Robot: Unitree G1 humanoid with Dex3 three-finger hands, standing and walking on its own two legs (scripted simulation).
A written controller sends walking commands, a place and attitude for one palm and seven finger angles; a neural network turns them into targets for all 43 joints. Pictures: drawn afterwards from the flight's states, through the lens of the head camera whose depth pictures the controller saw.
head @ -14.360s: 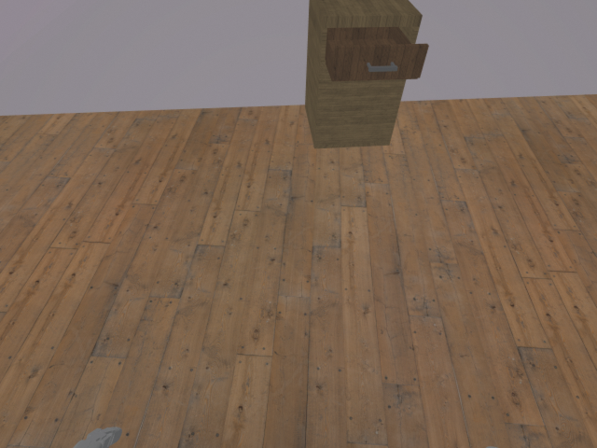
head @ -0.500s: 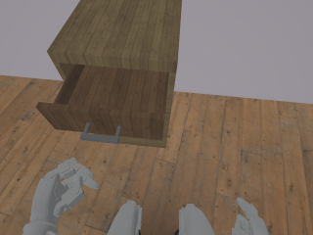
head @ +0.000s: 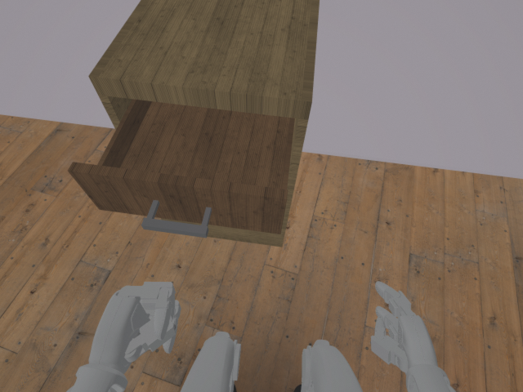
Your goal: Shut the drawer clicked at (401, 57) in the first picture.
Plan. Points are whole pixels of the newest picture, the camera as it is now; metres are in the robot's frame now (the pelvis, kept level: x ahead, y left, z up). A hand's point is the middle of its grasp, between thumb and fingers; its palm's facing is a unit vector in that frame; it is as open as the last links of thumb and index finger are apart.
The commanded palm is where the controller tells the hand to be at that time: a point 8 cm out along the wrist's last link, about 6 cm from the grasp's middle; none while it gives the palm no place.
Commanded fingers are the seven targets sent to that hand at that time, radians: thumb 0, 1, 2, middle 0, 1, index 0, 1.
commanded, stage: raise the hand and make a fist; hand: left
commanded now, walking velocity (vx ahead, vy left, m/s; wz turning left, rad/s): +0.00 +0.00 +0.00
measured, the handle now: (178, 218) +0.41 +0.19 -0.07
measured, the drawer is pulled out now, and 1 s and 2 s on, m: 0.19 0.19 0.19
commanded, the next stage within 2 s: bring the fist close to the handle in 0.48 s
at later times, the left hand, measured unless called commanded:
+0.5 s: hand (152, 308) +0.23 +0.16 +0.04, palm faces -0.03 -1.00 -0.06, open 3.3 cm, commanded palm +0.20 +0.21 +0.03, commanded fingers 0.00 0.90 0.90 -1.40 -1.60 -1.40 -1.60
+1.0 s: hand (176, 306) +0.24 +0.14 -0.01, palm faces -0.15 -0.99 -0.03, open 3.3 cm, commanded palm +0.24 +0.20 -0.01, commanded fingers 0.00 0.90 0.90 -1.40 -1.60 -1.40 -1.60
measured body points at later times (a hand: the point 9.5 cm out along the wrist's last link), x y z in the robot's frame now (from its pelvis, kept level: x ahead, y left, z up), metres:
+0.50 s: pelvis +0.01 -0.01 +0.00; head +0.11 +0.00 +0.44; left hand +0.22 +0.22 +0.04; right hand +0.20 -0.25 -0.08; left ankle +0.04 +0.11 -0.60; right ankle +0.04 -0.12 -0.60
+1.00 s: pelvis -0.01 +0.00 -0.04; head +0.11 +0.01 +0.40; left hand +0.24 +0.20 -0.01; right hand +0.20 -0.24 -0.12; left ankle +0.04 +0.11 -0.60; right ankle +0.04 -0.12 -0.60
